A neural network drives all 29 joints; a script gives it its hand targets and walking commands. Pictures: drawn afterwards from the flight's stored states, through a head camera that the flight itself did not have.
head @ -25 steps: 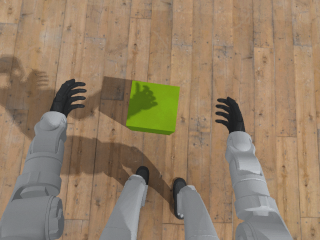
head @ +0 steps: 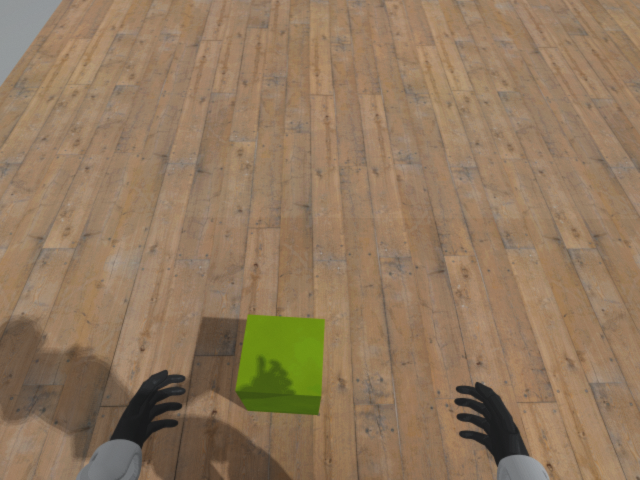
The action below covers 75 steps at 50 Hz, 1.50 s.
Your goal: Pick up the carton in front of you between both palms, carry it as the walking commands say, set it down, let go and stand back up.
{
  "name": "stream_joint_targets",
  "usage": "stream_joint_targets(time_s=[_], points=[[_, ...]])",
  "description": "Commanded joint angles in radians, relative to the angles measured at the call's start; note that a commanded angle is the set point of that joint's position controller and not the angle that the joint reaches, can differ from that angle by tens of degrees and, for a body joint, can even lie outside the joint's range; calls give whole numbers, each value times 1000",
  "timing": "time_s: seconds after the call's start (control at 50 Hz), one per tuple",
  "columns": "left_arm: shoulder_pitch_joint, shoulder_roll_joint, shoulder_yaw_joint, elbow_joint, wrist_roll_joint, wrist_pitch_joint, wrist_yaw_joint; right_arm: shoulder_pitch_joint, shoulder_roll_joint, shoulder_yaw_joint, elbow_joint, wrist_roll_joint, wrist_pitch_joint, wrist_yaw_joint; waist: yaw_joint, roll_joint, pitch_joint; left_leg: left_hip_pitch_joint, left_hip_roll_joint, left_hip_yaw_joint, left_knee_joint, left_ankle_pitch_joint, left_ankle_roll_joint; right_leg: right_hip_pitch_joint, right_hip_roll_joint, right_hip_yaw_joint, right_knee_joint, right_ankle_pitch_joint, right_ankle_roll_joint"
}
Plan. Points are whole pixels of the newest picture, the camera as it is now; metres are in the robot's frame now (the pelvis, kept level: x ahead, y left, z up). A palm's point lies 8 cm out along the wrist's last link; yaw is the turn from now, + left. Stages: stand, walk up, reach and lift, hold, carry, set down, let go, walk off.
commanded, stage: let go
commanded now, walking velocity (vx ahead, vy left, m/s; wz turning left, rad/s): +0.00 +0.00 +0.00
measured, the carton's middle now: (284, 367) +0.43 +0.09 -0.65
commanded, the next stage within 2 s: stand in 0.44 s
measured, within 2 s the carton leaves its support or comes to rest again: neither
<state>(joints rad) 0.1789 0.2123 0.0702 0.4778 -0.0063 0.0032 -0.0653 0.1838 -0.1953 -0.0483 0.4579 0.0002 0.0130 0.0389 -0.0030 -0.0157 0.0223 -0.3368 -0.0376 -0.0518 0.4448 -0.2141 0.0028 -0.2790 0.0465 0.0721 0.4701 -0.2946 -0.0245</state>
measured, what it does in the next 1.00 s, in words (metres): stands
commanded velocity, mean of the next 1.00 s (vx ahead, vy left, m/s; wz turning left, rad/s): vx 0.00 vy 0.00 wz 0.00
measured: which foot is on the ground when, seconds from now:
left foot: down 0.00-1.00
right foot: down 0.00-1.00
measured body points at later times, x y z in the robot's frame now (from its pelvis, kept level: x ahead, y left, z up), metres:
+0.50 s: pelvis +0.00 +0.00 +0.00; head +0.01 +0.00 +0.45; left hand +0.17 +0.24 -0.08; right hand +0.17 -0.24 -0.08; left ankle +0.00 +0.12 -0.74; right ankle -0.04 -0.10 -0.74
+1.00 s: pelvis +0.02 +0.02 +0.00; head +0.03 +0.03 +0.45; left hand +0.16 +0.30 -0.10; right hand +0.16 -0.28 -0.10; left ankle +0.00 +0.12 -0.74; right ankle -0.04 -0.10 -0.74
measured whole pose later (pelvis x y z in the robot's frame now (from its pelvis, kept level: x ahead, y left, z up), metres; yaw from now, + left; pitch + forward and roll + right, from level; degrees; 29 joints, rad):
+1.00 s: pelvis +0.02 +0.02 +0.00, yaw -1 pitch +0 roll +0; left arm 0.20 0.34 0.03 0.73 0.03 0.01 0.02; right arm 0.13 -0.32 -0.03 0.84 -0.04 0.00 -0.03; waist 0.00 -0.03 0.00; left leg -0.20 -0.04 -0.02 0.49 -0.29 0.03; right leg -0.13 0.03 0.08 0.48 -0.35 0.00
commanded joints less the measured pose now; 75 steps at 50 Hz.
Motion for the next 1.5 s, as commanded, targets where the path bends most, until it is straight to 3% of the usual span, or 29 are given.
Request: stream_joint_targets(time_s=[0.0, 0.16, 0.32, 0.42, 0.44, 0.46, 0.52, 0.72, 0.88, 1.48], points=[[6, 101, 14, -114, 4, 9, 1, -2, -79, -7, -101, 10, 4, 12, 6, -17, -116, 278, -4, 34, -33, 217, -9, 33, -39, -16, -121, 278, 54], [-3, 115, 13, -141, 18, 92, -13, -11, -89, -6, -118, 2, 75, 23, 5, -29, 37, 343, -19, 53, -27, 112, -12, 7, -65, -14, -157, 150, 41], [15, 107, 9, -150, 21, 119, -10, 5, -95, -18, -122, -12, 104, 19, 3, -19, 15, 350, -15, 46, -24, 191, -11, 98, -49, -17, -122, 290, 48], [11, 103, 7, -152, 23, 117, -9, 0, -96, -19, -129, -13, 104, 22, 6, -10, 0, 351, -9, 40, -25, 223, -11, 121, -39, -20, -110, 310, 46], [-16, 237, 38, -31, 27, 80, 49, -43, -210, -30, 39, -42, 70, -34, 27, -58, -18, 171, 64, 6, 32, 177, -32, 77, -77, 2, -82, 225, 60], [8, 246, 36, -29, 36, 61, 66, -17, -213, -36, 49, -40, 52, -54, 10, -52, -42, 180, 67, -3, 37, 141, -23, 96, -85, 22, -75, 196, 51], [-10, 207, 24, 0, 45, 34, 73, -48, -205, -28, 108, -50, 19, -64, 7, 10, -38, 139, 75, -24, 11, 22, -12, 63, -83, 49, -73, 54, 30], [9, 248, 15, 109, 38, 5, 83, -68, -256, -25, 237, -43, -21, -67, 3, 33, -92, 204, 111, -65, 26, 282, 13, 89, -94, 51, -26, 261, 29], [16, 267, 4, 170, 36, -4, 92, -74, -285, -21, 302, -40, -29, -71, 1, 26, -94, 239, 120, -76, 18, 352, 20, 99, -103, 54, -25, 298, 25], [-19, 309, -20, 348, 31, -21, 90, -108, -322, -3, 462, -24, -37, -61, 1, 12, -30, 243, 132, -85, -97, 193, 22, 129, -135, 84, -148, 209, 11]])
